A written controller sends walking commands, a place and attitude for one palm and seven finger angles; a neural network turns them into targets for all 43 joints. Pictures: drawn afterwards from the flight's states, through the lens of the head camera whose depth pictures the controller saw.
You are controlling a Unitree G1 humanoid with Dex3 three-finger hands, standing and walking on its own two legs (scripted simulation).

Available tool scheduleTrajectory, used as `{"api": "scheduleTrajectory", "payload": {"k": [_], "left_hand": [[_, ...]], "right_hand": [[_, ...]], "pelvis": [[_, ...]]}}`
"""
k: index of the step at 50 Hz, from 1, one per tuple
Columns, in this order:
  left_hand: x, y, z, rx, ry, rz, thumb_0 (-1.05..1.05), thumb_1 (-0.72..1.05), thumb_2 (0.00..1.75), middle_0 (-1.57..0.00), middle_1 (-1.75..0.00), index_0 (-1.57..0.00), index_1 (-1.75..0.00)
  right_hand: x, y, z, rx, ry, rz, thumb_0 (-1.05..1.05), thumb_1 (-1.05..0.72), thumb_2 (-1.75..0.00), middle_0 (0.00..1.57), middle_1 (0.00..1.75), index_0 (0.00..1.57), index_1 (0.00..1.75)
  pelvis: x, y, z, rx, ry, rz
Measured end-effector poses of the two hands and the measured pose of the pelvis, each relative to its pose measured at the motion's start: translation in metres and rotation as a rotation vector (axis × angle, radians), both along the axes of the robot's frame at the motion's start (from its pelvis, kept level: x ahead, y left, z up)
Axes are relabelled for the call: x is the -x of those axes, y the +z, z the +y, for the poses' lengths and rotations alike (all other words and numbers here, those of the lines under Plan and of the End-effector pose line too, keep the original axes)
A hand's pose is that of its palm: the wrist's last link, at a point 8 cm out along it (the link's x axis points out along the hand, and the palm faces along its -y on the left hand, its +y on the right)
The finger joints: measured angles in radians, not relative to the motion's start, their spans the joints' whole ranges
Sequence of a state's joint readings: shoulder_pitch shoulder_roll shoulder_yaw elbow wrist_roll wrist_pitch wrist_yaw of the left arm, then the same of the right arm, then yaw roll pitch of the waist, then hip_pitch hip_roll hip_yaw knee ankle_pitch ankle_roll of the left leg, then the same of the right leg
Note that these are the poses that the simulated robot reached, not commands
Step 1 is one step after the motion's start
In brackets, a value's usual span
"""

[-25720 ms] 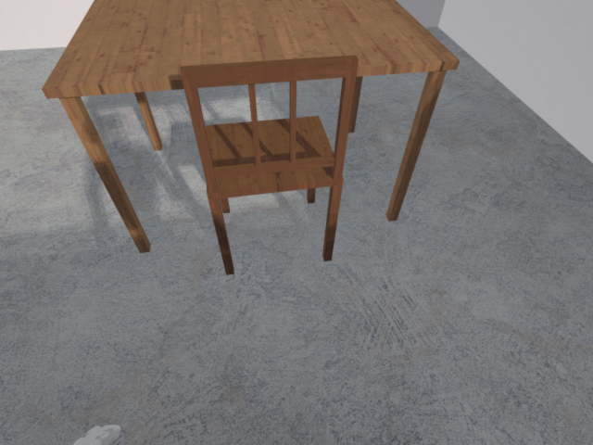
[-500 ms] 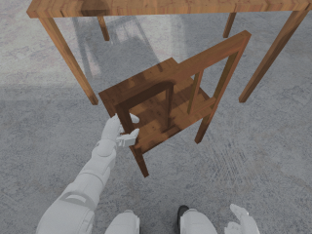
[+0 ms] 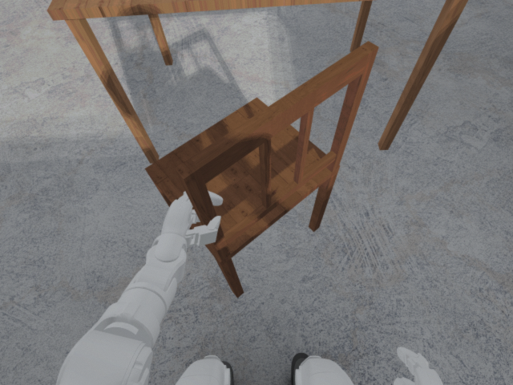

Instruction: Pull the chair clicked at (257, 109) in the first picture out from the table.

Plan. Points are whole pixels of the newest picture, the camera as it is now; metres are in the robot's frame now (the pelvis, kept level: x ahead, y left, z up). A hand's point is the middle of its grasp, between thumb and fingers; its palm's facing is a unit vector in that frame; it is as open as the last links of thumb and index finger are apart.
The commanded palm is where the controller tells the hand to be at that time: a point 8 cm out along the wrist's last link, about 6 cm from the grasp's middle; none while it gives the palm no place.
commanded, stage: step backward, pulling the chair out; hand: left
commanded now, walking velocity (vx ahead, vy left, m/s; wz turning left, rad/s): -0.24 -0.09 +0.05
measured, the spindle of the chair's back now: (265, 176) +0.49 -0.02 -0.09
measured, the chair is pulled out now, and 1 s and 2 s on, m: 0.39 0.51 0.51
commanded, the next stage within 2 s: stop walking, hand still on the chair in 0.04 s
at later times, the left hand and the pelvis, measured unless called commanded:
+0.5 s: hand (208, 294) +0.25 +0.08 -0.06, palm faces -0.15 -0.96 -0.23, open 6.1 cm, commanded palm +0.25 +0.13 -0.04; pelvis -0.05 -0.01 +0.00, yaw -4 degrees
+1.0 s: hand (204, 300) +0.24 +0.09 -0.06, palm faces -0.17 -0.96 -0.22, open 6.1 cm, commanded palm +0.23 +0.14 -0.04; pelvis -0.02 +0.00 +0.00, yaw -3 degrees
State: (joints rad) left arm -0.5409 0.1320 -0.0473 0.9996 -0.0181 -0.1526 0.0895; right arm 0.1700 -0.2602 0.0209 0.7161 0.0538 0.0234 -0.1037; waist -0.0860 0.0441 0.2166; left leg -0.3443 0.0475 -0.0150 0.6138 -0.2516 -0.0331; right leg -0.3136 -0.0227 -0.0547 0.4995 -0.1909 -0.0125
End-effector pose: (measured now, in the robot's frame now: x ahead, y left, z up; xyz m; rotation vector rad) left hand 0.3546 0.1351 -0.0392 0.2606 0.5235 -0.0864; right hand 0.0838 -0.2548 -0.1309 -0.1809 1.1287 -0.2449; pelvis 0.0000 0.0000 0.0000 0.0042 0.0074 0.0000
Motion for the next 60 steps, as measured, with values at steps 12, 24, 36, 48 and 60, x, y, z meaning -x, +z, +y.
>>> {"api": "scheduleTrajectory", "payload": {"k": [12,24,36,48,60], "left_hand": [[0.066,0.002,-0.001,-0.013,-0.002,-0.012,0.03,0.63,0.75,-0.1,-1.17,-0.4,-1.34],[0.111,0.003,-0.002,-0.008,0.002,0.012,0.04,0.62,0.75,-0.1,-1.19,-0.42,-1.34],[0.124,0.004,0.001,-0.006,0.016,0.022,0.04,0.61,0.76,-0.1,-1.18,-0.43,-1.35],[0.121,0.004,0.004,-0.006,-0.018,0.028,0.04,0.59,0.77,-0.11,-1.2,-0.45,-1.37],[0.12,0.002,0.006,0.011,-0.04,0.026,0.04,0.58,0.77,-0.11,-1.23,-0.46,-1.36]], "right_hand": [[0.038,0.0,0.002,-0.023,-0.008,-0.076,0.01,-0.91,-0.9,0.2,0.3,0.2,0.3],[0.061,0.011,0.003,0.0,-0.017,-0.11,0.01,-0.91,-0.9,0.2,0.3,0.2,0.3],[0.032,0.021,0.0,-0.005,0.001,-0.155,0.01,-0.91,-0.9,0.2,0.3,0.2,0.3],[-0.005,0.034,0.007,0.011,0.019,-0.225,0.01,-0.91,-0.9,0.2,0.3,0.2,0.3],[-0.008,0.034,0.022,0.002,0.025,-0.203,0.01,-0.91,-0.9,0.2,0.3,0.2,0.3]], "pelvis": [[0.049,-0.009,-0.009,-0.011,-0.029,-0.036],[0.051,-0.003,-0.007,-0.022,-0.061,-0.03],[0.038,0.004,-0.01,-0.01,-0.055,-0.033],[0.025,0.004,-0.003,-0.005,-0.053,-0.026],[0.019,0.004,0.006,-0.001,-0.055,-0.019]]}}
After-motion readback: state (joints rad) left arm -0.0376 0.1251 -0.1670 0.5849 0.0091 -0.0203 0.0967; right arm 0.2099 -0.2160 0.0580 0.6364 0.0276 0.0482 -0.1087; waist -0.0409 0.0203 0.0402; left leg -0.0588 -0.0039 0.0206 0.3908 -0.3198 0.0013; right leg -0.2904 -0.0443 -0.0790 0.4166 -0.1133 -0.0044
